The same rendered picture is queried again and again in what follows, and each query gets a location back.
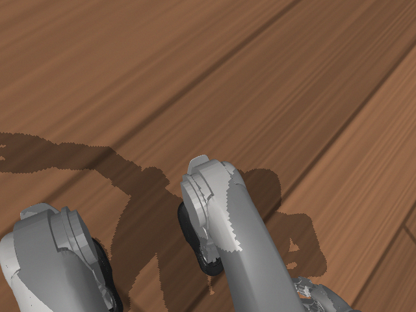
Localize right robot foot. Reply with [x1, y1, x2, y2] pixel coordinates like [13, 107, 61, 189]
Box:
[177, 202, 224, 276]

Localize left robot foot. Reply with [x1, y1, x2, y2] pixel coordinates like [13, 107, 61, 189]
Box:
[92, 239, 124, 312]

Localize right robot hand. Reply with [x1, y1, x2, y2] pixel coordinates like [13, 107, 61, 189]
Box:
[291, 276, 353, 312]

